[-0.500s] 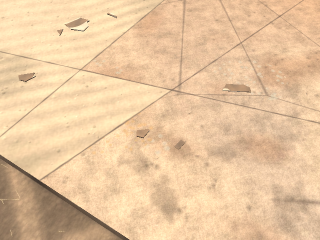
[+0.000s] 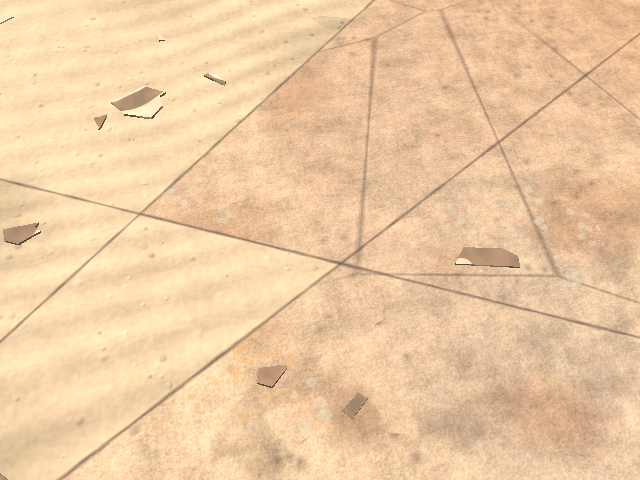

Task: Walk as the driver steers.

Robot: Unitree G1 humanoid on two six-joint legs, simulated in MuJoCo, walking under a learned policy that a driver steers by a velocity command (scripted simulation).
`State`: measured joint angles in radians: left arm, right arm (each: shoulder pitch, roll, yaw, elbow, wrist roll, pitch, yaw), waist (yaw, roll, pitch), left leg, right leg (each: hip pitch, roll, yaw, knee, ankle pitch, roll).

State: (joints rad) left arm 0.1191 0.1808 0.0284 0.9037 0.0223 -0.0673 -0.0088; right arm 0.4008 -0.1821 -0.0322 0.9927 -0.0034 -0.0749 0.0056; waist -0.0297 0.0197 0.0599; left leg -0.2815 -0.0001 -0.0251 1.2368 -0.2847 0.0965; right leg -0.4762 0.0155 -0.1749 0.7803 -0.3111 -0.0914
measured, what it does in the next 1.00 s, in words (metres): climbs, turning left: left foot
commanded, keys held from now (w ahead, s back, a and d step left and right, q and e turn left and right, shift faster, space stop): w+q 0.20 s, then q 0.74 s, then no key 0.06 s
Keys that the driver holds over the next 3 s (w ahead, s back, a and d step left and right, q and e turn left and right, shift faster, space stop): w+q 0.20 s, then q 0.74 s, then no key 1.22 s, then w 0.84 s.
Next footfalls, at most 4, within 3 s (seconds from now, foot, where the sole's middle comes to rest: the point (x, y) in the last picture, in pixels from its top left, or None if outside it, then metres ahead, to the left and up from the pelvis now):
0.40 left None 0.38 0.09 -0.74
1.06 right None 0.44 -0.08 -0.74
1.44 left None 0.28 0.06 -0.74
2.90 left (209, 384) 0.66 0.25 -0.74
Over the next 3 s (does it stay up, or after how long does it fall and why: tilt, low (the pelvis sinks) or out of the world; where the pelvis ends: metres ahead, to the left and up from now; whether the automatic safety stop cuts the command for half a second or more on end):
stays up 0.61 0.15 0.03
